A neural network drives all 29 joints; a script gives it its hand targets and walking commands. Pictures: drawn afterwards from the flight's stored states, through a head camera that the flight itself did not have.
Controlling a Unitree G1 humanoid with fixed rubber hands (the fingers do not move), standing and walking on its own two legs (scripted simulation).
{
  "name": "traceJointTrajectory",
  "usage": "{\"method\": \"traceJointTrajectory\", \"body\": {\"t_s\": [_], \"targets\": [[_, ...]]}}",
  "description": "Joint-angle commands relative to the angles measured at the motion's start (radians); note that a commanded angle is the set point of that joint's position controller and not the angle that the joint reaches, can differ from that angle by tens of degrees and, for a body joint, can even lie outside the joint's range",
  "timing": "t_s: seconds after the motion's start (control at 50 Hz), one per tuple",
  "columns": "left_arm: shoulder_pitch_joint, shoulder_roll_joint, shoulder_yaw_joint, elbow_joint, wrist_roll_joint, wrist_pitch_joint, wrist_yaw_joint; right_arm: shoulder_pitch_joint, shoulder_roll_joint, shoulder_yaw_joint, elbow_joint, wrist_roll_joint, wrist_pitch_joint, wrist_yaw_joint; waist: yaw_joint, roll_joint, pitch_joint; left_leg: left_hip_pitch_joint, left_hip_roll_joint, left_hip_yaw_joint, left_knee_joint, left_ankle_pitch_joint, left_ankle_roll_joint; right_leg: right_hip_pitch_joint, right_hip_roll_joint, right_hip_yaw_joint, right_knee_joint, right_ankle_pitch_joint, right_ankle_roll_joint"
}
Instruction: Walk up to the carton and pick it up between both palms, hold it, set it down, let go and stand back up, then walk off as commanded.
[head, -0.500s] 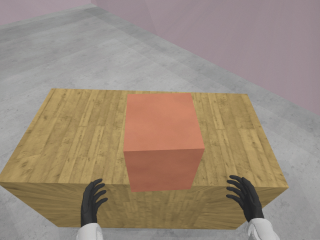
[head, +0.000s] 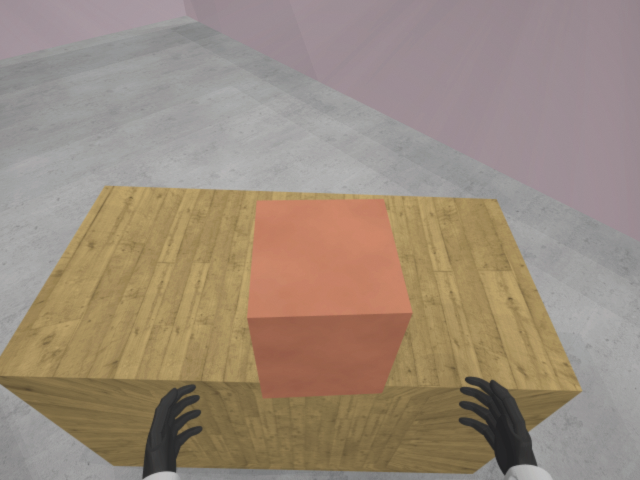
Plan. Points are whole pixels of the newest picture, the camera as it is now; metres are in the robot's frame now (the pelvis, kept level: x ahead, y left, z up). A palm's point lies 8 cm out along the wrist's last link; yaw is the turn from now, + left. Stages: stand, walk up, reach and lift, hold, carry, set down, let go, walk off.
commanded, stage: set down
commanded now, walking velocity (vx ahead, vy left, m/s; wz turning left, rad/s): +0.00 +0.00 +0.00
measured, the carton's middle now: (321, 300) +0.42 +0.03 -0.06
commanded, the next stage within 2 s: let go in 0.80 s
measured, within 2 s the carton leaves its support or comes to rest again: neither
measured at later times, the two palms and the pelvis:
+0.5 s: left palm out of the picture +0.16 +0.22 -0.08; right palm out of the picture +0.18 -0.22 -0.06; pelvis +0.01 +0.00 +0.00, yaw +0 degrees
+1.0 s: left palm out of the picture +0.16 +0.22 -0.09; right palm out of the picture +0.18 -0.22 -0.07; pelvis +0.01 +0.00 +0.00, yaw +0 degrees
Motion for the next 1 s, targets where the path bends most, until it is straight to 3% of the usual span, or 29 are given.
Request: {"method": "traceJointTrajectory", "body": {"t_s": [0.0,0.02,0.06,0.08,0.1,0.18,0.2,0.22,0.24,0.26,0.28,0.32,0.34,0.4,0.44,0.48,0.5,0.56,0.62,0.64,0.68,0.74,0.76,0.78,0.84,0.86,0.9,0.94,0.98], "targets": [[-0.005,0.155,-0.134,-0.299,0.036,-0.007,-0.029,-0.013,-0.151,0.102,-0.185,-0.003,-0.034,-0.011,-0.026,0.013,-0.179,0.373,-0.083,0.002,-0.036,0.207,-0.012,-0.009,0.003,-0.008,-0.126,0.13,-0.03],[-0.001,0.169,-0.143,-0.272,0.023,0.004,-0.039,-0.01,-0.157,0.086,-0.163,-0.025,-0.022,-0.019,-0.046,-0.009,-0.17,0.368,-0.081,-0.002,-0.04,0.185,-0.01,-0.015,0.002,-0.011,-0.138,0.121,-0.027],[0.018,0.179,-0.122,-0.277,0.025,-0.004,-0.048,0.017,-0.138,0.104,-0.216,-0.022,-0.031,-0.024,-0.022,-0.058,-0.151,0.35,-0.085,0.002,-0.047,0.206,0.001,0.002,0.0,-0.006,-0.135,0.175,-0.016],[0.021,0.19,-0.116,-0.34,0.012,-0.024,-0.043,0.027,-0.12,0.106,-0.247,-0.008,-0.037,-0.024,-0.029,-0.035,-0.18,0.367,-0.09,0.006,-0.031,0.222,0.001,0.007,-0.004,0.001,-0.12,0.181,-0.016],[0.007,0.198,-0.117,-0.26,0.021,-0.003,-0.058,0.016,-0.121,0.114,-0.193,-0.025,-0.022,-0.031,-0.039,-0.058,-0.149,0.339,-0.092,0.001,-0.04,0.195,0.006,0.01,-0.01,0.01,-0.131,0.197,-0.013],[0.008,0.217,-0.118,-0.347,0.005,-0.018,-0.049,0.017,-0.111,0.098,-0.284,-0.029,-0.037,-0.032,-0.036,-0.029,-0.141,0.338,-0.093,-0.003,-0.03,0.2,0.006,-0.002,-0.012,0.008,-0.12,0.183,-0.013],[0.0,0.227,-0.106,-0.273,0.018,0.011,-0.06,0.021,-0.09,0.105,-0.228,-0.052,-0.015,-0.043,-0.044,-0.05,-0.081,0.314,-0.098,0.007,-0.041,0.145,0.013,-0.012,-0.025,0.013,-0.132,0.141,-0.004],[0.005,0.226,-0.104,-0.306,0.02,0.007,-0.056,0.028,-0.087,0.117,-0.251,-0.045,-0.018,-0.04,-0.026,-0.037,-0.107,0.327,-0.097,0.014,-0.039,0.171,0.01,-0.005,-0.024,0.014,-0.124,0.172,-0.008],[0.028,0.234,-0.105,-0.282,0.006,0.011,-0.065,0.04,-0.088,0.095,-0.259,-0.05,-0.013,-0.043,-0.044,-0.089,-0.105,0.345,-0.088,0.007,-0.041,0.161,0.026,-0.015,-0.025,0.014,-0.135,0.163,-0.001],[0.013,0.236,-0.098,-0.291,-0.004,0.023,-0.069,0.028,-0.082,0.115,-0.287,-0.049,-0.011,-0.045,-0.024,-0.092,-0.11,0.332,-0.09,0.019,-0.042,0.154,0.03,-0.015,-0.028,0.017,-0.136,0.134,0.003],[0.007,0.229,-0.111,-0.251,0.012,0.042,-0.073,0.028,-0.089,0.099,-0.225,-0.065,0.006,-0.046,-0.045,-0.084,-0.091,0.333,-0.088,0.017,-0.05,0.133,0.024,-0.022,-0.027,0.012,-0.142,0.127,-0.004],[0.002,0.242,-0.103,-0.3,0.01,0.047,-0.068,0.018,-0.084,0.075,-0.294,-0.078,0.003,-0.052,-0.036,-0.062,-0.086,0.34,-0.085,0.015,-0.047,0.128,0.024,-0.031,-0.032,0.007,-0.138,0.1,-0.005],[-0.021,0.247,-0.106,-0.289,0.001,0.057,-0.074,0.017,-0.077,0.073,-0.252,-0.085,0.021,-0.055,-0.041,-0.075,-0.085,0.338,-0.085,0.019,-0.051,0.104,0.026,-0.034,-0.032,0.009,-0.144,0.061,-0.001],[-0.007,0.24,-0.12,-0.294,0.0,0.081,-0.072,0.014,-0.069,0.074,-0.284,-0.086,0.036,-0.053,-0.028,-0.026,-0.086,0.337,-0.083,0.028,-0.059,0.109,0.023,-0.048,-0.032,-0.002,-0.142,0.059,-0.01],[-0.021,0.264,-0.103,-0.259,0.008,0.106,-0.082,0.025,-0.041,0.083,-0.246,-0.107,0.056,-0.064,-0.038,-0.042,-0.068,0.332,-0.088,0.032,-0.059,0.088,0.026,-0.045,-0.041,0.006,-0.155,0.036,-0.003],[-0.022,0.253,-0.107,-0.321,-0.001,0.108,-0.076,0.022,-0.048,0.075,-0.271,-0.099,0.063,-0.055,-0.026,-0.012,-0.098,0.345,-0.079,0.025,-0.066,0.127,0.022,-0.051,-0.038,-0.006,-0.148,0.049,-0.012],[-0.017,0.263,-0.112,-0.268,0.015,0.145,-0.086,0.024,-0.035,0.078,-0.237,-0.122,0.084,-0.062,-0.037,-0.003,-0.069,0.346,-0.088,0.033,-0.07,0.103,0.017,-0.068,-0.041,-0.002,-0.161,0.03,-0.01],[-0.01,0.254,-0.106,-0.399,0.014,0.129,-0.06,0.033,-0.067,0.05,-0.285,-0.11,0.063,-0.05,-0.016,0.021,-0.128,0.377,-0.071,0.022,-0.057,0.193,0.007,-0.052,-0.025,-0.023,-0.133,0.091,-0.017],[-0.005,0.265,-0.119,-0.262,0.012,0.182,-0.093,0.027,-0.04,0.044,-0.233,-0.142,0.091,-0.065,-0.055,-0.029,-0.061,0.363,-0.079,0.03,-0.067,0.11,0.022,-0.054,-0.036,-0.003,-0.164,0.061,-0.011],[-0.001,0.254,-0.11,-0.28,0.029,0.186,-0.088,0.046,-0.053,0.042,-0.209,-0.141,0.096,-0.059,-0.046,0.01,-0.067,0.36,-0.078,0.024,-0.071,0.123,0.009,-0.054,-0.033,-0.015,-0.158,0.055,-0.016],[0.007,0.257,-0.106,-0.347,0.013,0.169,-0.08,0.033,-0.057,0.036,-0.28,-0.127,0.082,-0.055,-0.025,-0.004,-0.097,0.351,-0.073,0.024,-0.072,0.133,0.013,-0.033,-0.029,-0.018,-0.147,0.054,-0.016],[-0.024,0.25,-0.105,-0.262,0.033,0.227,-0.096,0.024,-0.047,0.03,-0.208,-0.159,0.119,-0.062,-0.04,0.011,-0.022,0.339,-0.08,0.038,-0.082,0.092,0.016,-0.051,-0.041,-0.003,-0.169,0.037,-0.011],[-0.054,0.256,-0.102,-0.309,0.04,0.232,-0.088,-0.006,-0.055,0.029,-0.211,-0.154,0.125,-0.056,-0.032,0.03,-0.056,0.334,-0.076,0.03,-0.09,0.077,0.016,-0.042,-0.037,-0.013,-0.161,0.015,-0.014],[-0.064,0.264,-0.103,-0.386,0.013,0.217,-0.085,0.008,-0.056,0.019,-0.286,-0.155,0.109,-0.059,-0.037,-0.007,-0.079,0.342,-0.073,0.043,-0.085,0.076,0.023,-0.042,-0.034,-0.016,-0.157,0.024,-0.009],[-0.008,0.266,-0.103,-0.339,0.024,0.225,-0.09,0.053,-0.048,0.026,-0.248,-0.163,0.115,-0.065,-0.041,0.005,-0.083,0.343,-0.079,0.033,-0.081,0.129,0.013,-0.017,-0.034,-0.017,-0.151,0.117,-0.014],[-0.019,0.263,-0.104,-0.386,0.025,0.213,-0.08,0.05,-0.059,0.02,-0.271,-0.148,0.105,-0.06,-0.042,0.011,-0.113,0.357,-0.071,0.028,-0.073,0.144,0.01,-0.008,-0.034,-0.02,-0.142,0.121,-0.01],[-0.029,0.279,-0.086,-0.314,0.032,0.239,-0.099,0.026,-0.054,0.021,-0.239,-0.172,0.113,-0.071,-0.046,-0.014,-0.075,0.338,-0.083,0.039,-0.074,0.128,0.019,-0.007,-0.043,-0.005,-0.143,0.14,-0.005],[-0.012,0.264,-0.085,-0.314,0.044,0.241,-0.092,0.025,-0.071,0.019,-0.245,-0.17,0.113,-0.062,-0.03,0.015,-0.066,0.351,-0.078,0.039,-0.084,0.11,0.014,-0.025,-0.033,-0.017,-0.142,0.102,-0.007],[-0.027,0.256,-0.092,-0.294,0.059,0.256,-0.099,0.023,-0.073,0.018,-0.199,-0.18,0.123,-0.063,-0.051,0.027,-0.049,0.343,-0.081,0.035,-0.085,0.114,0.006,-0.024,-0.033,-0.017,-0.148,0.114,-0.008]]}}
